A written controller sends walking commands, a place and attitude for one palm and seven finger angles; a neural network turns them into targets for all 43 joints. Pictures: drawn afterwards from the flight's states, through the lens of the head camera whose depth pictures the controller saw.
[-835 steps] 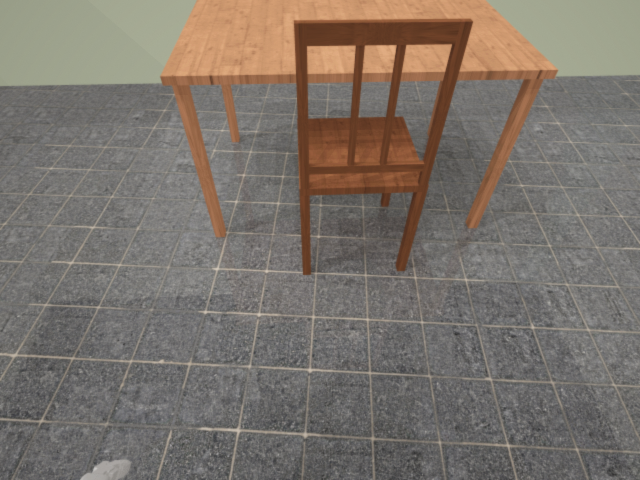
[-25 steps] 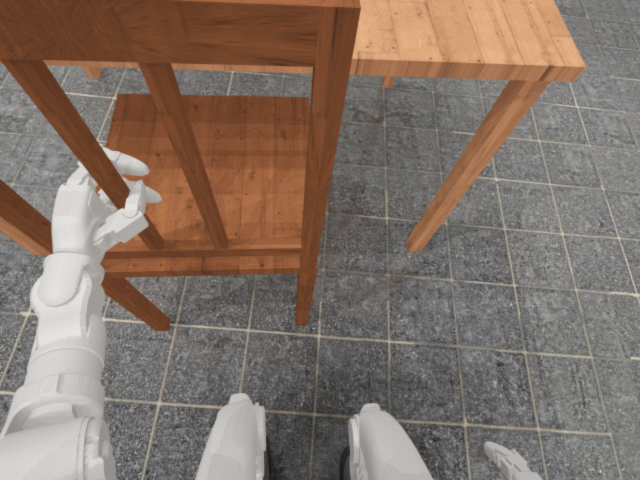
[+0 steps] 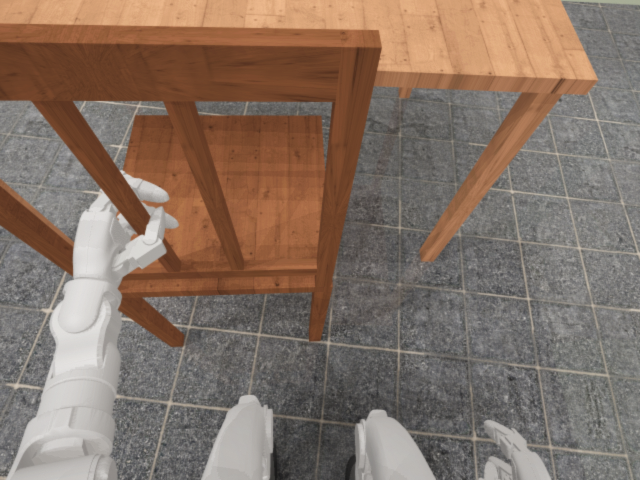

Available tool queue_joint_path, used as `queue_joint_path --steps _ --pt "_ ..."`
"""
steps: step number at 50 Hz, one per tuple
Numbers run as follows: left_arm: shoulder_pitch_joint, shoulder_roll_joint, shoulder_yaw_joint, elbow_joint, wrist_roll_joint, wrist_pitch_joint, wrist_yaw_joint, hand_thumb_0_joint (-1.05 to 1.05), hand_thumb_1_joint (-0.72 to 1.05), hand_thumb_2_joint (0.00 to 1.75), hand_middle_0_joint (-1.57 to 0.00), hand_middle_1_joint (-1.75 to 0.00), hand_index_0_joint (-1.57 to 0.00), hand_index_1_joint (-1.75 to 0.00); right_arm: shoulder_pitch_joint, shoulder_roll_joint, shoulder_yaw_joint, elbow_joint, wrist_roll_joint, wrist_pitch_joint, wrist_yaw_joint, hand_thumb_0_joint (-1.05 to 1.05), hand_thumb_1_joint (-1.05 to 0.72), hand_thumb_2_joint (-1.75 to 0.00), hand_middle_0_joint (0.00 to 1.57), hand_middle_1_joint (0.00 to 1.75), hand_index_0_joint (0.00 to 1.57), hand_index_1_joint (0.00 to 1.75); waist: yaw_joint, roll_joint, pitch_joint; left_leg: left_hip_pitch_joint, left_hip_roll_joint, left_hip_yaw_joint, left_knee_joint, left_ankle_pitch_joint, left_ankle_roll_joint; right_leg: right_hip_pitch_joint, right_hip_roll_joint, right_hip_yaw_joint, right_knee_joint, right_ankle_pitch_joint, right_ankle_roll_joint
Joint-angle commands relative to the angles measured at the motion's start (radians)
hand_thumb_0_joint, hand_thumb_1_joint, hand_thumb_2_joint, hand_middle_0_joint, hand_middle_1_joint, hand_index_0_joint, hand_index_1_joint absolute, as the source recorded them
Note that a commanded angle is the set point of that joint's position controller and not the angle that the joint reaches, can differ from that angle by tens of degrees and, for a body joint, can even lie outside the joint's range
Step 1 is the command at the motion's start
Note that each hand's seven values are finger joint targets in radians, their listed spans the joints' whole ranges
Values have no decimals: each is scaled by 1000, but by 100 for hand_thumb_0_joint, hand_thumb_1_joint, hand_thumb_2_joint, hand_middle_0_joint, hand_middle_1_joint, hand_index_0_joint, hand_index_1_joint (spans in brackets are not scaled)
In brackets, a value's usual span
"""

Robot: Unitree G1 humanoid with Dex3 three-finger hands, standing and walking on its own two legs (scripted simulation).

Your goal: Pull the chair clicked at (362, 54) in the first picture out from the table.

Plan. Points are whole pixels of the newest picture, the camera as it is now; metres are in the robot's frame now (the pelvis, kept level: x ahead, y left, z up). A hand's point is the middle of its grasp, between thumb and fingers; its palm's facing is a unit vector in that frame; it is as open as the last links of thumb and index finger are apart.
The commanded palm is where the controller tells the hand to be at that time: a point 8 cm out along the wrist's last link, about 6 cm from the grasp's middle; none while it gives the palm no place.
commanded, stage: step backward, pulling the chair out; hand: left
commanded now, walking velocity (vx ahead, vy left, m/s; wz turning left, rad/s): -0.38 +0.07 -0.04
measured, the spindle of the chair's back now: (132, 209) +0.42 +0.23 +0.05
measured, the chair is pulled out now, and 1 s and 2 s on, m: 0.04 0.17 0.30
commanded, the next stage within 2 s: none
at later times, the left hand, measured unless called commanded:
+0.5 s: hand (177, 269) +0.35 +0.17 +0.03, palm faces +0.09 -0.98 -0.17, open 5.0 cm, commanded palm +0.32 +0.22 +0.03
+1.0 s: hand (175, 342) +0.27 +0.16 +0.03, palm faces +0.05 -0.98 -0.19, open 5.1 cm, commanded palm +0.26 +0.21 +0.04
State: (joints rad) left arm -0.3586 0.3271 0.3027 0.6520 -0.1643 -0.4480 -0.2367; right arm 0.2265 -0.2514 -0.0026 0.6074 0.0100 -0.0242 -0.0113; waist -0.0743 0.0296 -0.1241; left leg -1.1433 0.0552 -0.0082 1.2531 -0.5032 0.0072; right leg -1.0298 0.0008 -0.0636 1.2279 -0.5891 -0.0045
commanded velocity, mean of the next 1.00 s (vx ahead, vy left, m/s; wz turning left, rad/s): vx -0.38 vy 0.00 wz -0.02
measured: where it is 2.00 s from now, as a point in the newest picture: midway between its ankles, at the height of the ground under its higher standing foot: outside the picture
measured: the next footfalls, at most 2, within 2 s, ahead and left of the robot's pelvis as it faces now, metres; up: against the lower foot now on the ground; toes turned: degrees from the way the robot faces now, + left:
left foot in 1.30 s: -0.05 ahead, +0.14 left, +0.00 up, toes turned +0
right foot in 1.84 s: -0.07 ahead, -0.14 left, +0.00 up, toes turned -2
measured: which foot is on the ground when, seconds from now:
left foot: down 0.00-1.00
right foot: down 0.00-1.00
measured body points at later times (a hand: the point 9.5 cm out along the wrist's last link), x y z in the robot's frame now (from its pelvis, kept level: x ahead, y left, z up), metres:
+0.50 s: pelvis -0.01 +0.01 +0.09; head +0.07 +0.01 +0.53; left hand +0.34 +0.22 +0.05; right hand +0.07 -0.27 -0.02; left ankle +0.04 +0.11 -0.63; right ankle +0.00 -0.12 -0.63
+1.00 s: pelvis -0.08 +0.01 +0.09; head -0.01 +0.01 +0.54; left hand +0.26 +0.21 +0.05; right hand +0.02 -0.25 -0.03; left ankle +0.04 +0.11 -0.63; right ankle -0.06 -0.13 -0.61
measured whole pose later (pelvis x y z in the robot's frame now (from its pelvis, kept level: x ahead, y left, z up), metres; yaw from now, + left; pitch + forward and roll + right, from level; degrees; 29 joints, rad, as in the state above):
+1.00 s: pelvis -0.08 +0.01 +0.09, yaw -1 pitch +1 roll -2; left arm -0.44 0.20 0.03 1.05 -0.07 -0.25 0.10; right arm 0.21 -0.24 0.00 0.74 0.03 -0.04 -0.12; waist -0.03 0.03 0.13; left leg -0.51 0.05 0.04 0.59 -0.11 0.03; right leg -0.43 0.00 0.00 0.75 -0.46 -0.01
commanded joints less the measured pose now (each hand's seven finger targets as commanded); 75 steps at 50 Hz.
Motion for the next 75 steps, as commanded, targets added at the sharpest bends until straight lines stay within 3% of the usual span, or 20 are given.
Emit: queue_joint_path --steps 1,4,9,16,27,35,39,42,44,46,52,54,56,57,58,62,65,66,70,75 --pt "-278 356 31 -318 126 139 252 0 90 90 -50 -145 -50 -145 111 -136 -47 -161 40 45 -74 0 -90 -90 20 30 20 30 29 166 -580 741 -21 -23 -361 392 28 490 -31 91 -404 521 -25" --pt "-161 194 -85 -46 130 262 316 0 90 90 -50 -145 -50 -145 104 -139 -37 -114 49 89 -93 0 -90 -90 20 30 20 30 6 -25 -321 591 5 -34 -431 284 31 542 -73 99 -499 470 -2" --pt "-371 169 -131 163 148 236 361 0 90 90 -50 -145 -50 -145 122 -158 -39 -42 39 102 -106 0 -90 -90 20 30 20 30 8 68 -263 751 56 -61 -532 651 28 624 -105 85 -551 744 17" --pt "-361 118 -162 244 144 181 336 0 90 90 -50 -145 -50 -145 103 -157 -60 -15 30 100 -99 0 -90 -90 20 30 20 30 27 168 -275 938 123 -136 -613 888 38 644 -56 72 -583 622 7" --pt "-289 104 -186 139 125 160 337 0 90 90 -50 -145 -50 -145 25 -143 -61 -42 35 72 -107 0 -90 -90 20 30 20 30 35 85 -219 839 122 -84 -704 503 25 754 -81 115 -662 539 0" --pt "-361 137 -201 238 136 142 375 0 90 90 -50 -145 -50 -145 20 -157 -66 60 47 5 -123 0 -90 -90 20 30 20 30 29 -114 -103 870 -17 -14 -558 168 -26 609 -284 280 -918 317 -67" --pt "-374 58 -257 246 130 128 368 0 90 90 -50 -145 -50 -145 10 -166 -57 75 48 -18 -130 0 -90 -90 20 30 20 30 28 -84 -105 899 60 -85 -735 278 8 616 -144 127 -788 312 -4" --pt "-404 17 -280 217 118 117 361 0 90 90 -50 -145 -50 -145 -3 -176 -48 50 41 -34 -125 0 -90 -90 20 30 20 30 42 115 -83 855 201 -293 -956 -47 69 574 -27 73 -564 85 -1" --pt "-409 18 -268 201 118 124 361 0 90 90 -50 -145 -50 -145 -18 -165 -43 47 24 -37 -127 0 -90 -90 20 30 20 30 50 161 -101 881 270 -372 -971 31 111 563 -24 89 -391 131 -9" --pt "-399 30 -257 190 123 125 361 0 90 90 -50 -145 -50 -145 -8 -151 -41 52 12 -41 -125 0 -90 -90 20 30 20 30 46 152 -128 941 275 -322 -904 221 129 571 -32 99 -398 102 -9" --pt "-350 43 -236 180 136 132 345 0 90 90 -50 -145 -50 -145 22 -155 -46 49 9 -63 -114 0 -90 -90 20 30 20 30 45 200 -126 903 207 -212 -800 242 89 730 -16 65 -666 208 -12" --pt "-348 77 -205 190 142 135 346 0 90 90 -50 -145 -50 -145 15 -156 -58 44 13 -68 -113 0 -90 -90 20 30 20 30 47 65 -130 841 145 -138 -721 204 43 765 -53 105 -739 277 -25" --pt "-350 150 -172 207 150 133 356 0 90 90 -50 -145 -50 -145 7 -143 -65 37 27 -60 -119 0 -90 -90 20 30 20 30 33 -177 -81 786 -4 -7 -446 19 -42 631 -295 377 -888 143 -120" --pt "-354 140 -183 216 154 140 367 0 90 90 -50 -145 -50 -145 -12 -141 -63 62 25 -52 -115 0 -90 -90 20 30 20 30 50 -197 -80 804 -36 -30 -278 73 -58 586 -403 437 -936 206 -173" --pt "-349 116 -194 207 159 150 367 0 90 90 -50 -145 -50 -145 -38 -126 -46 69 12 -53 -109 0 -90 -90 20 30 20 30 63 -146 -101 733 -35 -74 -240 61 -56 697 -409 388 -867 496 -191" --pt "-352 135 -163 196 155 179 372 0 90 90 -50 -145 -50 -145 -28 -136 -30 101 22 -48 -122 0 -90 -90 20 30 20 30 42 -158 -139 764 -9 -80 -619 168 -51 899 -329 228 -669 963 -86" --pt "-366 105 -191 193 145 185 369 0 90 90 -50 -145 -50 -145 -16 -172 -62 73 28 -25 -131 0 -90 -90 20 30 20 30 50 -75 -116 880 103 -114 -752 622 10 794 -173 133 -640 749 4" --pt "-380 72 -211 199 140 180 359 0 90 90 -50 -145 -50 -145 25 -167 -64 79 30 -16 -120 0 -90 -90 20 30 20 30 49 -106 -137 890 110 -89 -741 605 5 808 -164 143 -671 655 4" --pt "-331 57 -214 148 158 164 350 0 90 90 -50 -145 -50 -145 -1 -160 -70 26 13 8 -112 0 -90 -90 20 30 20 30 59 150 -210 874 165 -171 -748 696 50 814 -83 71 -545 510 9" --pt "-284 89 -199 113 159 149 350 0 90 90 -50 -145 -50 -145 7 -149 -75 -8 18 6 -109 0 -90 -90 20 30 20 30 47 38 -175 734 101 -89 -685 370 5 834 -135 147 -643 492 -25"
